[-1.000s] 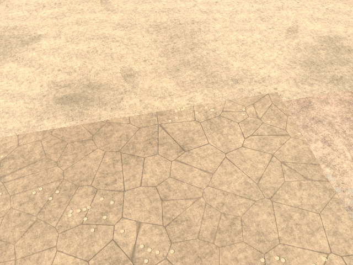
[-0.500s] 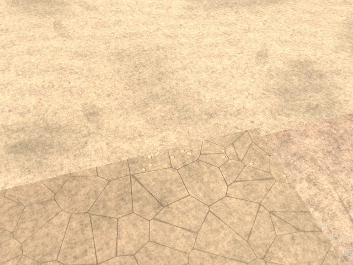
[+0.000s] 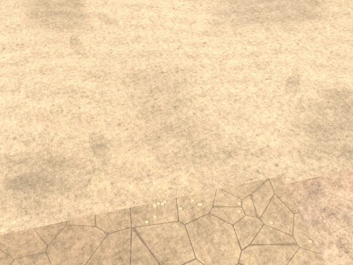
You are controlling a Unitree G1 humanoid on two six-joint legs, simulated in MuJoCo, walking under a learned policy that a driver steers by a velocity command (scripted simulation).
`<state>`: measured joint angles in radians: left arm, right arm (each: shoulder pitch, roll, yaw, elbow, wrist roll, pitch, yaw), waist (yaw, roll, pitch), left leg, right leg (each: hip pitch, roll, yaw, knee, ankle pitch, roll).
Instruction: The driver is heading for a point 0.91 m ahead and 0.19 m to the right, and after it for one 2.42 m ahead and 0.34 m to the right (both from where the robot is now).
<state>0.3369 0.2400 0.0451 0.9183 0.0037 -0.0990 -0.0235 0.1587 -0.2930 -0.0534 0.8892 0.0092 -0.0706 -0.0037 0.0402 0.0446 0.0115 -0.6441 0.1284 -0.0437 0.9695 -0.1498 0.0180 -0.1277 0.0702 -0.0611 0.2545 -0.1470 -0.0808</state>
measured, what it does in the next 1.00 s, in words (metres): walks ahead, turning right: left foot, then right foot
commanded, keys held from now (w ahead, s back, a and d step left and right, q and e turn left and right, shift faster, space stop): w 0.28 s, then w+e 0.72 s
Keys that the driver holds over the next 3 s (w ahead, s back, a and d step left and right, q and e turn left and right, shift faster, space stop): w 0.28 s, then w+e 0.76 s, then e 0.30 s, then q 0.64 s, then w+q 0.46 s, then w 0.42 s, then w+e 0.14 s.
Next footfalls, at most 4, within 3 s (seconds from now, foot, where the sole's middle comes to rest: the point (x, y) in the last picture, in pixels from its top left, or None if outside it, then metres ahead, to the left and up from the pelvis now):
0.30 left None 0.35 0.15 -0.79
0.86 right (226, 235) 0.62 -0.11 -0.79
1.36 left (207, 180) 0.92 -0.04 -0.87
1.90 right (249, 203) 0.76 -0.21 -0.79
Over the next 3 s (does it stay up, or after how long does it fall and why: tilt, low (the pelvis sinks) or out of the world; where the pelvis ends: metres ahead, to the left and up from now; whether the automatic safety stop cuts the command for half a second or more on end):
stays up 1.07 0.03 -0.10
